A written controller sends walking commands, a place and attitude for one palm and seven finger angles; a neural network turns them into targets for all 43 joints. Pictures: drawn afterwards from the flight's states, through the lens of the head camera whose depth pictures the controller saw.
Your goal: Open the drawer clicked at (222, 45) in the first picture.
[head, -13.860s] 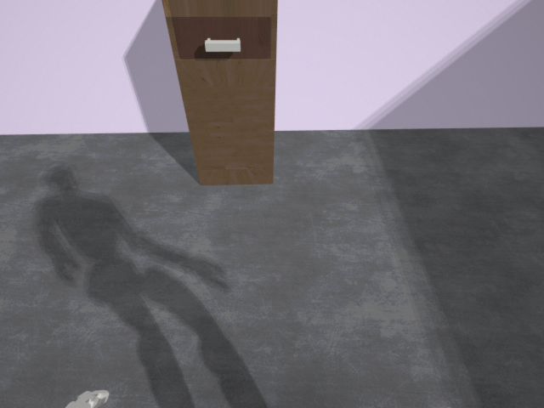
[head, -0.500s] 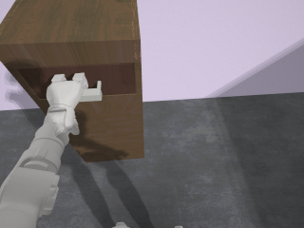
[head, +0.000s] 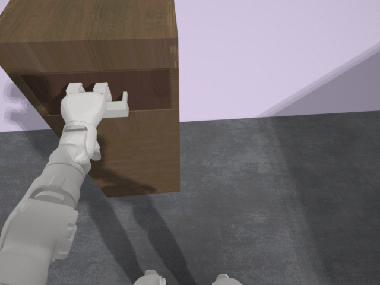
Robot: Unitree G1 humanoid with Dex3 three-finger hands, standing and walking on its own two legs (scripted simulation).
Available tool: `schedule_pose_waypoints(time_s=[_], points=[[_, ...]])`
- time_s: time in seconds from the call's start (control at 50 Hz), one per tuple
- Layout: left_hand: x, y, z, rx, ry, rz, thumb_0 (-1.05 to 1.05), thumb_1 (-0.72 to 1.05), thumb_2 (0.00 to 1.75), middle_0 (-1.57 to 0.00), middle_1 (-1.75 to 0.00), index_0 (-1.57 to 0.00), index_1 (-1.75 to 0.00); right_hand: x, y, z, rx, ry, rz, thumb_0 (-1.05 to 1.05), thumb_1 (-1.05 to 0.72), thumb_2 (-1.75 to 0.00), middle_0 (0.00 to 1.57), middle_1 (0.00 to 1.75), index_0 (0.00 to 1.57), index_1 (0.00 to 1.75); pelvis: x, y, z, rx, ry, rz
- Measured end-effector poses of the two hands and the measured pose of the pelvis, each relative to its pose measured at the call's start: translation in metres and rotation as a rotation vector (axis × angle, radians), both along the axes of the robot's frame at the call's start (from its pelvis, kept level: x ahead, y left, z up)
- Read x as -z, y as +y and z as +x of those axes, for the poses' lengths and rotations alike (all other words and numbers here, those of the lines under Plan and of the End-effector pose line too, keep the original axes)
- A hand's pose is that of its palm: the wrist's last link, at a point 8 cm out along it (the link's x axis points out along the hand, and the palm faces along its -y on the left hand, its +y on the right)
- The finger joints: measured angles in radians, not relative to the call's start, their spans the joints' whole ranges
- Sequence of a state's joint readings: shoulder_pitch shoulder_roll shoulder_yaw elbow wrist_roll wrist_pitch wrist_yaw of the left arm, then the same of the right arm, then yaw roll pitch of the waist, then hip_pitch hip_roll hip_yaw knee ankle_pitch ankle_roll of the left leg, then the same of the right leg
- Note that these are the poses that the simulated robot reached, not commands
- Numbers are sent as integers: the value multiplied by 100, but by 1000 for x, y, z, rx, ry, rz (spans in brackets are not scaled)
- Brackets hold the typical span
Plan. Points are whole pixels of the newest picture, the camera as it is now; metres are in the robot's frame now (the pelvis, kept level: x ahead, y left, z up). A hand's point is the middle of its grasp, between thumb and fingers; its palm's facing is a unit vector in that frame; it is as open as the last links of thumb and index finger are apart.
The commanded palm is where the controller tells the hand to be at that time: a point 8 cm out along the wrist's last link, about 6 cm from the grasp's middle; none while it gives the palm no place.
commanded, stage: lower the fingers behind the handle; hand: left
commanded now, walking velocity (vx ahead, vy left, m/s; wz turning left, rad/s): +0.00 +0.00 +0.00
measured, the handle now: (103, 103) +0.54 +0.20 +0.02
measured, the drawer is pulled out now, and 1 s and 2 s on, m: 0.00 0.00 0.00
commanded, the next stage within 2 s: lift the fingers back up to retry in 0.10 s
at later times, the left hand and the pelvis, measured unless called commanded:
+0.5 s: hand (95, 119) +0.48 +0.20 +0.04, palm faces -0.04 -0.05 -1.00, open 13.9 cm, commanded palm +0.46 +0.20 +0.10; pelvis +0.01 +0.00 +0.01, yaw +0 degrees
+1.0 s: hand (83, 110) +0.47 +0.21 +0.08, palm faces -0.06 -0.05 -1.00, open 13.8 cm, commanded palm +0.45 +0.21 +0.14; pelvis +0.03 -0.01 +0.03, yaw +1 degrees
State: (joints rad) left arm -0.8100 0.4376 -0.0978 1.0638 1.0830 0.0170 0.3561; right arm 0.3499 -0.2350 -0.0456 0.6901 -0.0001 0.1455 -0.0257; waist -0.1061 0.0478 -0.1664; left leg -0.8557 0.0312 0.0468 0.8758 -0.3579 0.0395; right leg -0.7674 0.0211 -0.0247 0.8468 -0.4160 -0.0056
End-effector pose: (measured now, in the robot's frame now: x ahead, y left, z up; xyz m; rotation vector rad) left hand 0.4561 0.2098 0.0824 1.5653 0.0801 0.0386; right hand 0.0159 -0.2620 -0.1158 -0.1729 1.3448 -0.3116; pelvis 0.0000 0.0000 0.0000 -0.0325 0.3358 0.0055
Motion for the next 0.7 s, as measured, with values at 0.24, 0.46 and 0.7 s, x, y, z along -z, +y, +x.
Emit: schedule_pose_waypoints(time_s=[0.24,0.46,0.7], points=[[0,0,1,-1,1,0,0,-48,30,-21,-126,-30,-119,0,-2,-8,2,7,-9,1,-91,-90,20,30,20,30,2,-1,-3,-2,5,-2],[-6,-2,1,9,25,-31,0,-48,30,-25,-121,-30,-117,-6,-3,-5,15,3,-8,1,-91,-90,20,30,20,30,-6,-1,3,0,-16,-1],[-39,2,4,-24,-25,-31,0,-48,30,-31,-120,-32,-119,-13,-4,23,13,-35,23,1,-91,-90,20,30,20,30,-19,-4,19,3,-60,9]])
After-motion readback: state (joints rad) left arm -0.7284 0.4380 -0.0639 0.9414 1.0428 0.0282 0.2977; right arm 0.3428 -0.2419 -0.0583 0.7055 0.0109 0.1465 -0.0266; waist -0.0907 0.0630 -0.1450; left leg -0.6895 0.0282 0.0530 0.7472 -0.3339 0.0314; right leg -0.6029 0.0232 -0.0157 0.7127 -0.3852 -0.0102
